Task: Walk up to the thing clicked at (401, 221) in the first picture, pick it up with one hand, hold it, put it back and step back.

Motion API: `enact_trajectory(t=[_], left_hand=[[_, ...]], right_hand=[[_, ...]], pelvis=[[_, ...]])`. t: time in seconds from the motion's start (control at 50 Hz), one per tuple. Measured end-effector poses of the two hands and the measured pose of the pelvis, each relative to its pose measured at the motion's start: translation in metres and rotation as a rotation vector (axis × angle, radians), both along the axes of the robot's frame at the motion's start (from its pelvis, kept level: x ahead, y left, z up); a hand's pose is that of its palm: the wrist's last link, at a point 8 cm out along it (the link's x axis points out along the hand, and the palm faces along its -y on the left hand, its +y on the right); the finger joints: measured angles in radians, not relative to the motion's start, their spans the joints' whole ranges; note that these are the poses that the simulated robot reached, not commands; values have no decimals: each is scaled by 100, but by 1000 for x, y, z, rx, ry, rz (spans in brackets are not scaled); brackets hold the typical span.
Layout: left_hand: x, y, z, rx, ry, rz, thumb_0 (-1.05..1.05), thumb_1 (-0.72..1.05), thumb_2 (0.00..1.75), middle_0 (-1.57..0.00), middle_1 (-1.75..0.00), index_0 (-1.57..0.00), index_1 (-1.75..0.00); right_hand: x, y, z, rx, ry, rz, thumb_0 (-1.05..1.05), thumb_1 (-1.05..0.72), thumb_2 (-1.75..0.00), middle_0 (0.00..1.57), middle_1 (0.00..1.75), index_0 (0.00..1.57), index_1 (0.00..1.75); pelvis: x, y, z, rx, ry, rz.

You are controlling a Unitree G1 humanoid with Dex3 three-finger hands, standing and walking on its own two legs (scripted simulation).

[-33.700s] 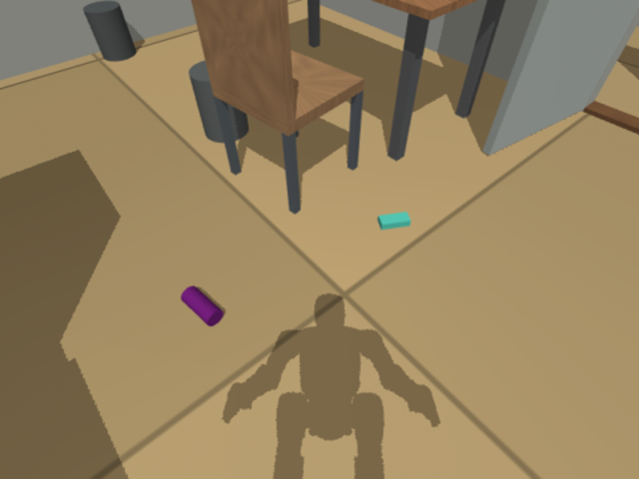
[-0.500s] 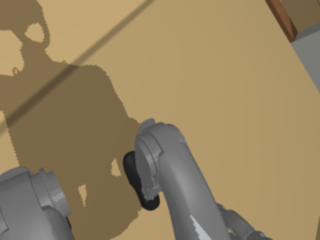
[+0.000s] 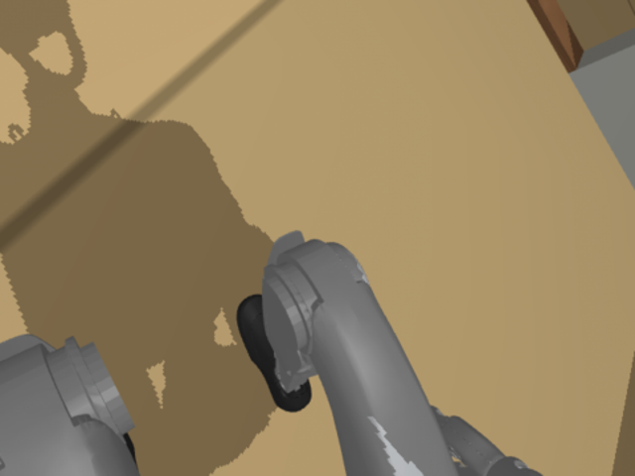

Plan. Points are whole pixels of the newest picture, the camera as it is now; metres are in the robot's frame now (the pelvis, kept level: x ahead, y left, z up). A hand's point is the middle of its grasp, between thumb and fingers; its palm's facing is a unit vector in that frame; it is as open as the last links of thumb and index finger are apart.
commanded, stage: close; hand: left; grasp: from above
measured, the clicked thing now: out of the picture +0.48 +0.33 -0.29
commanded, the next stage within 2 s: settle in 1.48 s
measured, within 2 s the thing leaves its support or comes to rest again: leaves its support in 1.92 s
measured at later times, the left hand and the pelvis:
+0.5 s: hand out of the picture +0.46 +0.32 -0.26, palm faces -0.45 -0.11 -0.88, open 10.2 cm; pelvis +0.00 +0.00 +0.00, yaw +0 degrees
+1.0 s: hand out of the picture +0.46 +0.33 -0.26, palm faces -0.46 -0.12 -0.88, open 8.6 cm; pelvis +0.00 +0.00 +0.00, yaw -1 degrees
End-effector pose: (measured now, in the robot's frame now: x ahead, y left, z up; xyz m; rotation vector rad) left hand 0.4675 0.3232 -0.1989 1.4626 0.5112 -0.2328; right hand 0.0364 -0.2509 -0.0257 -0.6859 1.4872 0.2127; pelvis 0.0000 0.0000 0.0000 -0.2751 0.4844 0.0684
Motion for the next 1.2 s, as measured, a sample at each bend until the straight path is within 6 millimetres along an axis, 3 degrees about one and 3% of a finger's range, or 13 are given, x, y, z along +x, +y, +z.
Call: enact_trajectory(t=[0.7, 1.2], left_hand=[[1, 6, 0, -1, -2, 1, 0, 21, 43, -62, -54, -65, -51], [1, 9, 1, -6, 11, -13, -1, 32, 21, -78, -37, -80, -33]], right_hand=[[3, 4, 3, -7, 5, 17, 0, -91, -90, 20, 30, 20, 30], [1, 2, 5, -30, 7, 18, 0, -91, -90, 20, 30, 20, 30]], pelvis=[[-1, 3, 4, -13, 7, -2], [-3, 3, 4, -12, -2, -5]])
